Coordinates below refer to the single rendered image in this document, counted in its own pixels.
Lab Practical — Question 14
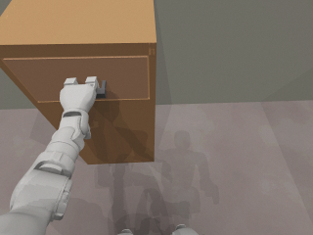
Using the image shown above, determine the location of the left robot hand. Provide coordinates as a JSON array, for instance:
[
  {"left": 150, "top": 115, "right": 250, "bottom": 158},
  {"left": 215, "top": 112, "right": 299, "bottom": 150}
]
[{"left": 60, "top": 76, "right": 100, "bottom": 140}]

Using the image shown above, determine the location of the handle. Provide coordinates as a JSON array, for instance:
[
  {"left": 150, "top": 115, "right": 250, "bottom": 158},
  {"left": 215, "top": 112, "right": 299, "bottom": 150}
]
[{"left": 95, "top": 80, "right": 107, "bottom": 99}]

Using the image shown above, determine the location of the left robot forearm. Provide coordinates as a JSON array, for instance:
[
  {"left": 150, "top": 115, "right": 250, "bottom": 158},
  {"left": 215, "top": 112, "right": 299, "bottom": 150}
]
[{"left": 10, "top": 108, "right": 89, "bottom": 211}]

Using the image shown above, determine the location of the left robot upper arm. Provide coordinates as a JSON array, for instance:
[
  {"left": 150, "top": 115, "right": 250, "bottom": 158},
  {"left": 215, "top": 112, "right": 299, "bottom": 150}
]
[{"left": 0, "top": 169, "right": 73, "bottom": 235}]

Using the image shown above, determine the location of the drawer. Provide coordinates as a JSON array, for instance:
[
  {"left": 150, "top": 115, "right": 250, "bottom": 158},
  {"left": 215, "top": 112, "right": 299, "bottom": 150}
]
[{"left": 3, "top": 55, "right": 149, "bottom": 102}]

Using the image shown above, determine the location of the robot shin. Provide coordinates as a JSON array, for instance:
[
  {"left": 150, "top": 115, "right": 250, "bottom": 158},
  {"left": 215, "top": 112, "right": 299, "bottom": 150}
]
[
  {"left": 174, "top": 224, "right": 186, "bottom": 232},
  {"left": 121, "top": 229, "right": 132, "bottom": 234}
]

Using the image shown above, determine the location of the right robot shin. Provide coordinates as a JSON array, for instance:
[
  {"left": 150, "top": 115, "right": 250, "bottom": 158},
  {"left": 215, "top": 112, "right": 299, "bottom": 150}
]
[{"left": 174, "top": 224, "right": 186, "bottom": 232}]

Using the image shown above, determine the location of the cabinet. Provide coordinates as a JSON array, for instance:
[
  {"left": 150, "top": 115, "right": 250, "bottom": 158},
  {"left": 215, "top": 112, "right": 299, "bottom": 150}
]
[{"left": 0, "top": 0, "right": 157, "bottom": 165}]

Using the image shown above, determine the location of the left robot shin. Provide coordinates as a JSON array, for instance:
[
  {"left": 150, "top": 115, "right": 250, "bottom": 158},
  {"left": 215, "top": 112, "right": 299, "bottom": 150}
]
[{"left": 121, "top": 229, "right": 132, "bottom": 234}]

